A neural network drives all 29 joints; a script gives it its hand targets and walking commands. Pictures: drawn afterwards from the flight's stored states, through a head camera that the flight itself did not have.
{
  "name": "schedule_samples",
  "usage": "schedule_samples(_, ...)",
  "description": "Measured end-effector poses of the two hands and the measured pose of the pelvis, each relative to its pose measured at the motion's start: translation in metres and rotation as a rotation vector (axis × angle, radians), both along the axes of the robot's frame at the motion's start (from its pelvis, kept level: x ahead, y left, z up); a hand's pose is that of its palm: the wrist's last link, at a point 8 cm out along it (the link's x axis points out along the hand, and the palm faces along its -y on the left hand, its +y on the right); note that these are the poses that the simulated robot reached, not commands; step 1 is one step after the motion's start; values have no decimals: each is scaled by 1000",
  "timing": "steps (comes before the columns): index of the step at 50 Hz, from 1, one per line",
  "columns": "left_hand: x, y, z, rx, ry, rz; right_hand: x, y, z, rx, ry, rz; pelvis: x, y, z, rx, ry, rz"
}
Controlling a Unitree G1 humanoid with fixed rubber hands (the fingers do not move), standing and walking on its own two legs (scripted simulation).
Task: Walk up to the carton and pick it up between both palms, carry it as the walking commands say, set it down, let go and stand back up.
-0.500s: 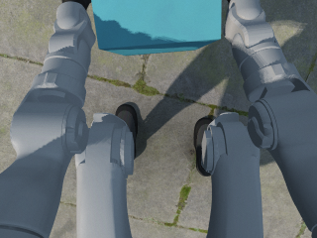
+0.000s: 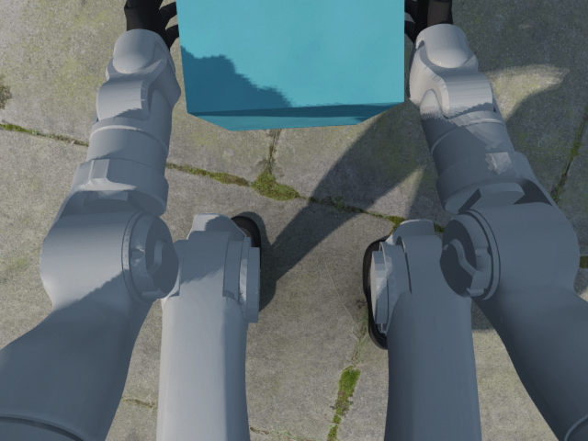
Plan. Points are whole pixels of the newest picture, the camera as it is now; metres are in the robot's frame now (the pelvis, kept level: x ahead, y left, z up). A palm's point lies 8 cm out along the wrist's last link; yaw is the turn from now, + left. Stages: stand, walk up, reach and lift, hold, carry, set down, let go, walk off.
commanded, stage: reach and lift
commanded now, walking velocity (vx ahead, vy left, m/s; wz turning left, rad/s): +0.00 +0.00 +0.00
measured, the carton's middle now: (291, 61) +0.51 +0.05 -0.23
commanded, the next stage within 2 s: none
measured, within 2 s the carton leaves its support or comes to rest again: neither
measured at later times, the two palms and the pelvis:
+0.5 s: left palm (116, 11) +0.51 +0.20 -0.09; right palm out of the picture +0.54 -0.10 -0.09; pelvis +0.00 +0.01 +0.03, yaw -1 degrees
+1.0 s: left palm out of the picture +0.50 +0.20 -0.02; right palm out of the picture +0.53 -0.10 -0.02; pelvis +0.00 +0.01 +0.07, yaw -1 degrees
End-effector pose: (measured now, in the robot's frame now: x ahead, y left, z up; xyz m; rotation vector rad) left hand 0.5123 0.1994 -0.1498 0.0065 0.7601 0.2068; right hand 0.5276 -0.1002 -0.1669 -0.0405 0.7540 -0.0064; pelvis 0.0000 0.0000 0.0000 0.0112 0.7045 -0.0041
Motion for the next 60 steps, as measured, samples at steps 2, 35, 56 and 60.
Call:
schedule_samples(2,1,0,4,3,-12,7,1,0,5,3,-11,-4,0,0,0,0,2,-1)
schedule_samples(35,-1,2,82,-27,-78,39,11,3,99,0,-72,-23,1,9,43,-28,95,8)
schedule_samples(56,-16,0,151,-28,-81,48,-6,0,165,15,-72,-33,0,7,86,-22,92,3)
schedule_samples(60,-18,-1,164,-26,-81,46,-8,-1,178,14,-72,-33,0,7,94,-21,90,2)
